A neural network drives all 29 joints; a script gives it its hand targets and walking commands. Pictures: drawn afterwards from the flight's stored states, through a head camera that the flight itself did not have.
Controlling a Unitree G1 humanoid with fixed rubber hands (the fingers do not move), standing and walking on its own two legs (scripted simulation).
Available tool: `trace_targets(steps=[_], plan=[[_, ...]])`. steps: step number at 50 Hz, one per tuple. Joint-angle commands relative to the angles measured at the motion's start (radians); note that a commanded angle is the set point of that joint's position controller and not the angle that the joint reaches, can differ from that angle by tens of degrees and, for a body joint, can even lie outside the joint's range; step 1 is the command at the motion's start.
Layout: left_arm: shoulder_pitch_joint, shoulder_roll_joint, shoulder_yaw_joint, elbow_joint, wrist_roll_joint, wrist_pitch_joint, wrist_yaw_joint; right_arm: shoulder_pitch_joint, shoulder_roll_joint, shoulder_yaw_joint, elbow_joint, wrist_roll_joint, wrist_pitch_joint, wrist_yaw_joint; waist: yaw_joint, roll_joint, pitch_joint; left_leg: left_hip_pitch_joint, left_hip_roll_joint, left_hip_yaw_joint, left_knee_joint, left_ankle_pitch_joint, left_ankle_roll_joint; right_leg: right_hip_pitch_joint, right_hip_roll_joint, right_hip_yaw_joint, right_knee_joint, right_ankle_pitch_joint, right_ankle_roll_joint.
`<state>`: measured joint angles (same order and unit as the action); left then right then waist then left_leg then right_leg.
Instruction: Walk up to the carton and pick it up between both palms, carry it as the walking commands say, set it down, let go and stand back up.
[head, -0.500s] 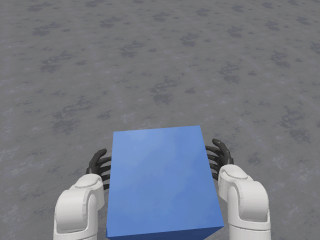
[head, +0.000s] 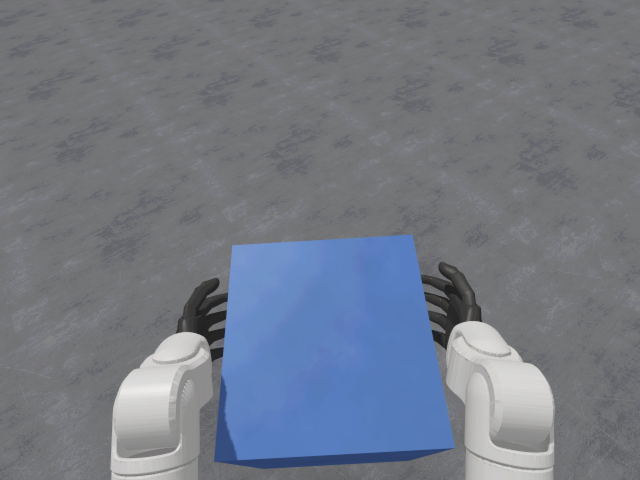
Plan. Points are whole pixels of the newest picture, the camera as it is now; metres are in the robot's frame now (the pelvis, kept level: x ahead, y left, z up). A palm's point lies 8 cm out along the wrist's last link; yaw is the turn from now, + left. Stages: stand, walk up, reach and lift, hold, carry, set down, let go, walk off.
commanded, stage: carry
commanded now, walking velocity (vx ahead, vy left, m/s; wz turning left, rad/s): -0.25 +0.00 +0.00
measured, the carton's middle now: (329, 364) +0.28 -0.02 +0.01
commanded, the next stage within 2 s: none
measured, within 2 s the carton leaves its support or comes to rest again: neither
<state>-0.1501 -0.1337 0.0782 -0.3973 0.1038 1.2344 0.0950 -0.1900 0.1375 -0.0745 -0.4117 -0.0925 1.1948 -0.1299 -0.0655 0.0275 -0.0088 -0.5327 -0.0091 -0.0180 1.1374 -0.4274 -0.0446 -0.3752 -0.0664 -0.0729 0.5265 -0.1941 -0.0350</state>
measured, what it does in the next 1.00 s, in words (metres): walks backwards: left foot, then right foot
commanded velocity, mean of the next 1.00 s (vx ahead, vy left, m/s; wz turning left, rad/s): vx -0.25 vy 0.00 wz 0.00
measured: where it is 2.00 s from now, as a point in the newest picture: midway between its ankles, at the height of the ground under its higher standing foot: outside the picture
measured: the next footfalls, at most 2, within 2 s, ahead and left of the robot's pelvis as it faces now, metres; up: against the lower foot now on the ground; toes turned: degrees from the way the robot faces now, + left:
left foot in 0.20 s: -0.11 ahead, +0.14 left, +0.00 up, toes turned +7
right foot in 0.70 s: -0.30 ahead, -0.07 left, +0.00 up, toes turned -6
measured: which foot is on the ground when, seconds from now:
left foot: up 0.00-0.18, down 0.20-0.70, up 0.72-1.00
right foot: down 0.00-0.22, up 0.24-0.68, down 0.70-1.00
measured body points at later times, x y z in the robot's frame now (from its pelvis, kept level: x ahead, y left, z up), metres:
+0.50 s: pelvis -0.20 +0.05 +0.00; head -0.19 +0.09 +0.45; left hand +0.07 +0.23 +0.07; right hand +0.11 -0.06 +0.10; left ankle -0.15 +0.14 -0.74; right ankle -0.23 -0.10 -0.65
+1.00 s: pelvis -0.40 +0.02 +0.00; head -0.39 -0.02 +0.45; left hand -0.12 +0.16 +0.09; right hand -0.11 -0.13 +0.09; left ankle -0.45 +0.20 -0.65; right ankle -0.34 -0.07 -0.74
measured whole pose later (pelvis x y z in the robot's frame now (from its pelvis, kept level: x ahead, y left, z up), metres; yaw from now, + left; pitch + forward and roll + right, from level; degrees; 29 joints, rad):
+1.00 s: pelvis -0.40 +0.02 +0.00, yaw +1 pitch +3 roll +4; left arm -0.16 -0.14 0.11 -0.38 0.11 1.23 0.08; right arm -0.23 0.15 -0.07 -0.38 -0.11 1.20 -0.13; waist -0.04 0.03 -0.04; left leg -0.48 -0.02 -0.05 1.06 -0.45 -0.06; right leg -0.40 -0.09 -0.08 0.51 -0.16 -0.04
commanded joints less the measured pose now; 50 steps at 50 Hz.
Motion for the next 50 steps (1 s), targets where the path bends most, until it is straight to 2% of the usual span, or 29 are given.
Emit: trace_targets(steps=[1, 2, 6, 7, 9, 10, 11, 12, 13, 14, 15, 17, 20, 23, 24, 30, 32, 33, 34, 35, 36, 37, 38, 39, 40, 42, 45, 48, 50], plan=[[-0.380, -0.840, -0.593, -0.047, -0.346, -0.019, -0.244, -0.369, 0.912, 0.740, 0.027, 0.419, 0.039, 0.279, 0.070, -0.259, -0.364, -0.032, -0.001, 0.035, -0.131, -0.078, -0.007, 0.327, -0.233, 0.219, -0.136, 0.369, -0.092], [-0.380, -0.844, -0.593, -0.027, -0.347, -0.016, -0.249, -0.366, 0.913, 0.734, 0.039, 0.412, 0.041, 0.279, 0.072, -0.291, -0.364, -0.020, -0.001, 0.051, -0.185, -0.094, 0.000, 0.328, -0.249, 0.239, -0.141, 0.374, -0.100], [-0.458, -0.861, -0.634, -0.056, -0.378, -0.019, -0.260, -0.366, 0.944, 0.710, 0.066, 0.404, 0.035, 0.280, 0.076, -0.268, -0.376, 0.105, -0.016, 0.089, -0.427, -0.103, 0.026, 0.294, -0.247, 0.242, -0.171, 0.322, -0.091], [-0.488, -0.868, -0.650, -0.069, -0.389, -0.022, -0.259, -0.355, 0.956, 0.700, 0.085, 0.401, 0.035, 0.284, 0.072, -0.266, -0.378, 0.160, -0.021, 0.098, -0.514, -0.064, 0.033, 0.266, -0.240, 0.234, -0.169, 0.286, -0.085], [-0.525, -0.879, -0.674, -0.098, -0.402, -0.027, -0.256, -0.360, 0.965, 0.677, 0.089, 0.395, 0.028, 0.287, 0.062, -0.186, -0.396, 0.302, -0.005, 0.115, -0.757, 0.114, 0.034, 0.212, -0.200, 0.173, -0.128, 0.221, -0.038], [-0.538, -0.894, -0.687, -0.089, -0.412, -0.025, -0.255, -0.366, 0.967, 0.663, 0.097, 0.385, 0.025, 0.290, 0.061, -0.113, -0.386, 0.380, 0.054, 0.043, -0.812, 0.128, 0.054, 0.100, -0.167, 0.141, -0.092, 0.081, -0.002], [-0.564, -0.901, -0.691, -0.093, -0.419, -0.026, -0.255, -0.368, 0.971, 0.651, 0.108, 0.377, 0.022, 0.294, 0.057, 0.060, -0.357, 0.422, 0.180, -0.127, -0.877, 0.102, 0.096, -0.049, -0.098, 0.088, 0.008, -0.068, 0.032], [-0.558, -0.904, -0.688, -0.097, -0.417, -0.029, -0.251, -0.352, 0.951, 0.637, 0.101, 0.367, 0.018, 0.298, 0.059, 0.279, -0.339, 0.429, 0.414, -0.328, -0.879, 0.363, 0.175, -0.225, 0.005, -0.020, 0.268, -0.306, 0.077], [-0.648, -0.925, -0.740, -0.176, -0.450, -0.035, -0.255, -0.319, 0.990, 0.609, 0.110, 0.373, 0.000, 0.306, 0.031, 0.272, -0.272, 0.265, 0.474, -0.306, -0.866, 0.500, 0.230, -0.231, 0.035, 0.055, 0.508, -0.371, 0.073], [-0.714, -0.958, -0.771, -0.182, -0.482, -0.039, -0.260, -0.355, 1.014, 0.599, 0.096, 0.364, -0.008, 0.303, 0.042, 0.174, -0.249, 0.222, 0.412, -0.242, -0.824, 0.577, 0.220, -0.217, 0.031, 0.125, 0.631, -0.321, 0.067], [-0.725, -0.988, -0.790, -0.182, -0.499, -0.047, -0.260, -0.395, 1.011, 0.626, 0.043, 0.372, -0.012, 0.301, 0.054, 0.091, -0.255, 0.247, 0.339, -0.143, -0.782, 0.619, 0.197, -0.239, 0.030, 0.134, 0.690, -0.273, 0.062], [-0.709, -0.981, -0.796, -0.207, -0.504, -0.054, -0.248, -0.425, 0.977, 0.637, -0.009, 0.392, -0.018, 0.300, 0.061, 0.096, -0.298, 0.365, 0.285, -0.036, -0.731, 0.654, 0.172, -0.313, 0.036, 0.095, 0.755, -0.211, 0.075], [-0.615, -0.927, -0.772, -0.166, -0.483, -0.034, -0.236, -0.310, 0.925, 0.595, 0.039, 0.358, -0.004, 0.289, 0.063, 0.131, -0.358, 0.478, 0.262, -0.056, -0.682, 0.781, 0.179, -0.314, 0.046, 0.047, 0.703, -0.239, 0.106], [-0.560, -0.888, -0.774, -0.128, -0.464, -0.018, -0.231, -0.234, 0.891, 0.577, 0.085, 0.333, 0.009, 0.290, 0.059, 0.183, -0.360, 0.531, 0.279, -0.138, -0.700, 0.863, 0.177, -0.291, 0.064, 0.026, 0.585, -0.288, 0.105], [-0.551, -0.883, -0.770, -0.116, -0.458, -0.014, -0.229, -0.227, 0.891, 0.574, 0.104, 0.332, 0.013, 0.292, 0.061, 0.223, -0.366, 0.528, 0.288, -0.151, -0.702, 0.864, 0.187, -0.267, 0.064, 0.022, 0.550, -0.305, 0.099], [-0.539, -0.908, -0.735, -0.078, -0.430, -0.012, -0.231, -0.329, 0.915, 0.628, 0.054, 0.355, 0.019, 0.301, 0.051, 0.185, -0.401, 0.476, 0.301, -0.199, -0.785, 0.593, 0.212, -0.090, 0.082, -0.003, 0.268, -0.379, 0.067], [-0.521, -0.919, -0.721, -0.075, -0.427, -0.015, -0.235, -0.347, 0.924, 0.650, 0.025, 0.360, 0.018, 0.299, 0.049, 0.175, -0.424, 0.444, 0.303, -0.196, -0.808, 0.506, 0.196, -0.001, 0.087, -0.023, 0.115, -0.354, 0.046], [-0.519, -0.926, -0.711, -0.070, -0.424, -0.016, -0.238, -0.364, 0.927, 0.660, 0.015, 0.362, 0.020, 0.297, 0.058, 0.155, -0.436, 0.404, 0.282, -0.160, -0.798, 0.437, 0.163, 0.082, 0.070, -0.035, -0.033, -0.240, 0.043], [-0.515, -0.921, -0.699, -0.075, -0.418, -0.017, -0.239, -0.354, 0.927, 0.666, 0.023, 0.360, 0.022, 0.294, 0.059, 0.108, -0.412, 0.334, 0.232, -0.116, -0.777, 0.366, 0.098, 0.162, 0.038, -0.009, -0.193, -0.172, 0.033], [-0.504, -0.923, -0.698, -0.075, -0.418, -0.023, -0.242, -0.371, 0.926, 0.678, 0.001, 0.362, 0.018, 0.290, 0.058, -0.024, -0.408, 0.194, 0.176, -0.071, -0.681, 0.288, 0.060, 0.263, -0.084, 0.145, -0.242, -0.187, 0.010], [-0.523, -0.915, -0.698, -0.099, -0.421, -0.027, -0.246, -0.397, 0.930, 0.688, -0.009, 0.363, 0.019, 0.288, 0.064, -0.257, -0.372, -0.035, 0.080, 0.010, -0.492, 0.023, 0.008, 0.330, -0.329, 0.427, -0.282, -0.092, -0.061], [-0.479, -0.943, -0.688, -0.072, -0.408, -0.030, -0.249, -0.418, 0.926, 0.713, -0.014, 0.373, 0.026, 0.292, 0.080, -0.345, -0.291, -0.108, 0.001, 0.074, -0.161, -0.141, -0.006, 0.168, -0.467, 0.440, -0.289, 0.045, -0.186], [-0.485, -0.941, -0.669, -0.077, -0.388, -0.038, -0.252, -0.491, 0.953, 0.741, -0.047, 0.406, 0.022, 0.297, 0.091, -0.291, -0.221, -0.088, 0.010, -0.059, 0.025, -0.108, 0.017, 0.048, -0.408, 0.380, -0.294, 0.036, -0.188], [-0.527, -0.936, -0.670, -0.098, -0.393, -0.038, -0.252, -0.512, 0.966, 0.745, -0.045, 0.428, 0.015, 0.298, 0.080, -0.162, -0.192, -0.071, 0.026, -0.080, 0.061, -0.025, 0.026, 0.031, -0.312, 0.277, -0.289, -0.035, -0.123], [-0.568, -0.936, -0.665, -0.129, -0.407, -0.042, -0.251, -0.517, 0.982, 0.750, -0.038, 0.444, 0.010, 0.298, 0.066, -0.103, -0.203, -0.097, 0.014, -0.073, 0.066, 0.021, 0.024, 0.072, -0.254, 0.218, -0.252, 0.028, -0.077], [-0.591, -0.924, -0.666, -0.174, -0.415, -0.044, -0.250, -0.524, 0.962, 0.757, -0.082, 0.452, 0.008, 0.290, 0.057, -0.109, -0.246, -0.105, -0.008, -0.047, 0.095, 0.050, 0.007, 0.143, -0.213, 0.125, -0.179, 0.205, -0.061], [-0.501, -0.880, -0.637, -0.133, -0.400, -0.030, -0.250, -0.441, 0.945, 0.744, -0.015, 0.434, 0.025, 0.272, 0.062, -0.209, -0.318, -0.089, -0.008, -0.031, 0.019, 0.021, -0.019, 0.278, -0.209, 0.153, -0.133, 0.366, -0.058], [-0.390, -0.842, -0.597, -0.039, -0.364, -0.013, -0.258, -0.380, 0.928, 0.737, 0.038, 0.403, 0.040, 0.263, 0.069, -0.276, -0.341, -0.073, -0.019, -0.002, -0.075, -0.040, -0.023, 0.343, -0.222, 0.218, -0.145, 0.344, -0.061], [-0.412, -0.843, -0.600, -0.024, -0.372, -0.012, -0.268, -0.377, 0.935, 0.728, 0.061, 0.389, 0.041, 0.261, 0.074, -0.281, -0.347, -0.050, -0.017, 0.019, -0.144, -0.078, -0.013, 0.349, -0.241, 0.235, -0.153, 0.340, -0.067]])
